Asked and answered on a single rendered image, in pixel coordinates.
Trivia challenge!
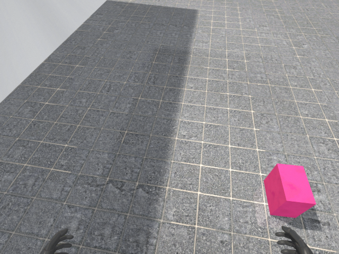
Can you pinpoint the carton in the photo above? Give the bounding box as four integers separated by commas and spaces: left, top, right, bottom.
264, 164, 316, 218

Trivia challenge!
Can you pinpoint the robot right hand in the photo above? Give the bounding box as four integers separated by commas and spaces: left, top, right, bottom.
275, 226, 313, 254

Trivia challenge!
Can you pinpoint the robot left hand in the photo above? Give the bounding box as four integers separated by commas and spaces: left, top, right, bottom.
40, 229, 74, 254

